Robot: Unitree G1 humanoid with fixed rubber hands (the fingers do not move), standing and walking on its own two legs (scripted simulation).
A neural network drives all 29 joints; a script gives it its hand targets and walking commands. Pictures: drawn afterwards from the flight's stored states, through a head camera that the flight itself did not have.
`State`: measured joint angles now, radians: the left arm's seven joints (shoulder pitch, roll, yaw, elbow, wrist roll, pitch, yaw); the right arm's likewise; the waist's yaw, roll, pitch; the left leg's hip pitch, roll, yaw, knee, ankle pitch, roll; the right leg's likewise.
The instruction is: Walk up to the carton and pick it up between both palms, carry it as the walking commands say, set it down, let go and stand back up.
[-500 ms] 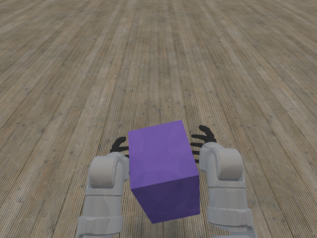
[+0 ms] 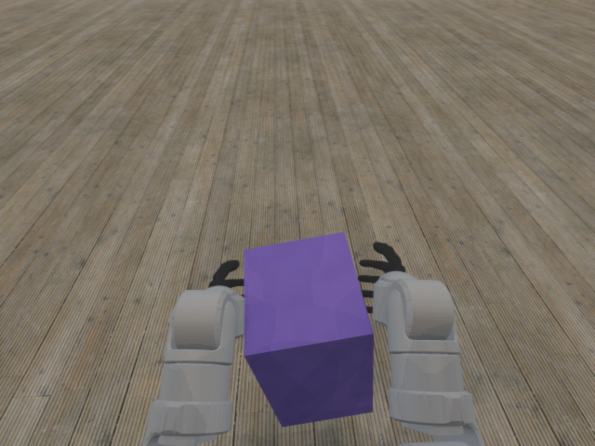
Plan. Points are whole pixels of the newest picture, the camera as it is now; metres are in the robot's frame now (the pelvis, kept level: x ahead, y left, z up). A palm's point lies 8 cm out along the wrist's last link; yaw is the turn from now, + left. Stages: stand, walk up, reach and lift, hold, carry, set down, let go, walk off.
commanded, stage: carry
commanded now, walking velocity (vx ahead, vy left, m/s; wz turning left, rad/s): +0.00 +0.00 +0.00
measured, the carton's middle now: (311, 335) +0.31 -0.01 +0.01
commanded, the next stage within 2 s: none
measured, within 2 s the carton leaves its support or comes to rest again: neither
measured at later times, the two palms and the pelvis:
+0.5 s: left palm (195, 341) +0.25 +0.13 +0.09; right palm (379, 324) +0.26 -0.09 +0.10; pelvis -0.05 +0.02 +0.01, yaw +0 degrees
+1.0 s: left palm (152, 353) +0.23 +0.17 +0.10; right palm (348, 341) +0.24 -0.05 +0.11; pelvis -0.08 +0.07 +0.01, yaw +0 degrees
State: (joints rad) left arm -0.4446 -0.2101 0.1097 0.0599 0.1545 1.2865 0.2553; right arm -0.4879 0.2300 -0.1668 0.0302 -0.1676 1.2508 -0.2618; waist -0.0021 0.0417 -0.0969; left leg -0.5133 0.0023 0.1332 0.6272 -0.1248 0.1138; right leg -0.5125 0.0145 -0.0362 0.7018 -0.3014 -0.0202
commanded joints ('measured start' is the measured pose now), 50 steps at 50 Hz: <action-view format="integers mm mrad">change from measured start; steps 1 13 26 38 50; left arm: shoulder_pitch -753 -681 -730 -689 -643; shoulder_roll -1034 -1037 -1005 -990 -1016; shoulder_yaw -553 -521 -539 -550 -527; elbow -205 -145 -206 -205 -206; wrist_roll -497 -491 -504 -479 -460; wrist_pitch -85 -74 -98 -63 -68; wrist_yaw -307 -306 -311 -320 -315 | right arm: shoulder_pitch -551 -539 -535 -482 -495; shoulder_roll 1043 1042 1049 1070 1029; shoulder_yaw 583 548 600 590 594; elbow -47 -40 -119 -24 -105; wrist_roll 496 493 486 439 466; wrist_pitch -1 2 -43 -6 -3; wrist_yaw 361 348 325 334 328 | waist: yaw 10 -12 19 16 4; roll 24 140 -279 82 76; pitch -372 -363 -456 -315 -395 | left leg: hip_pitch -14 255 238 164 407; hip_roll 250 222 101 300 269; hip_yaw -289 -395 -107 -269 -263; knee -414 -333 -5 -528 -374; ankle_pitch -553 -459 -205 -495 -133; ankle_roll -25 -24 -140 -142 -101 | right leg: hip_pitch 288 18 277 118 165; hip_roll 46 -56 -318 -38 -99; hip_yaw -69 47 318 -83 -9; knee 84 -117 -374 222 -108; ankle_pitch -42 -156 -247 -146 -143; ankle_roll -34 -5 -72 22 27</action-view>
